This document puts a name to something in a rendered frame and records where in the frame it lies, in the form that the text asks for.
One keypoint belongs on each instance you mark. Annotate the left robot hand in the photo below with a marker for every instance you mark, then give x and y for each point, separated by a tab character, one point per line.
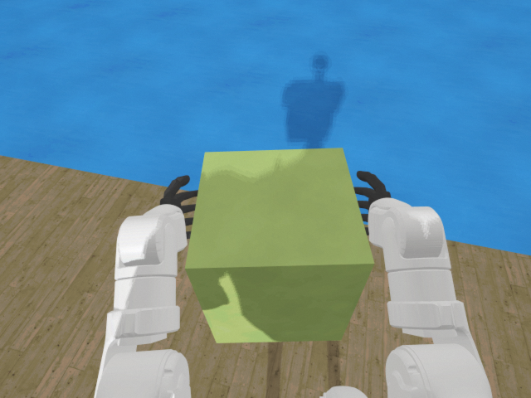
170	197

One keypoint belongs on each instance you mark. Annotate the left robot forearm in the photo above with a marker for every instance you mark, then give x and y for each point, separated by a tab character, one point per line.
146	265

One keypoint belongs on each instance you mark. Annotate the right robot forearm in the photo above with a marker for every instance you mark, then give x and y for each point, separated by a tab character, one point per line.
423	301

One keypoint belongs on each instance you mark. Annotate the robot right upper arm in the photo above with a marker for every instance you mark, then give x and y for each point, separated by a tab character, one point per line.
434	371

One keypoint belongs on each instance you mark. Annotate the right robot hand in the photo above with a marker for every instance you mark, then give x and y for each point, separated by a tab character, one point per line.
373	195

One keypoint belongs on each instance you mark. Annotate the robot left upper arm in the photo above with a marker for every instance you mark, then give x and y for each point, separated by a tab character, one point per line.
146	374

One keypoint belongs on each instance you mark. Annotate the carton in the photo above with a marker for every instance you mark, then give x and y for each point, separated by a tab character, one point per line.
278	250

